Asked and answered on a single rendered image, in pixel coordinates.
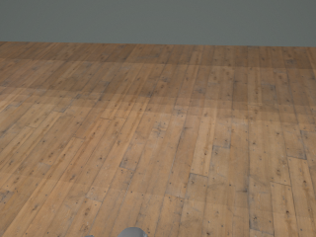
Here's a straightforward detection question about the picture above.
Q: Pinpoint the left robot thigh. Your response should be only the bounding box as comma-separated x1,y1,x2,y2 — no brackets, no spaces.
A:
118,227,148,237

